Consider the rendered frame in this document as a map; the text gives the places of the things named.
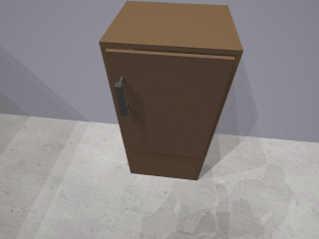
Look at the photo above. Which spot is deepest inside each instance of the cupboard door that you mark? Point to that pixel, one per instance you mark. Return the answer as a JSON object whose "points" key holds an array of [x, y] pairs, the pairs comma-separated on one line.
{"points": [[173, 98]]}

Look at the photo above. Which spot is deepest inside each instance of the handle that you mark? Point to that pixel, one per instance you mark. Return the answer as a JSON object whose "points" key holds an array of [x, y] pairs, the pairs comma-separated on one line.
{"points": [[120, 94]]}

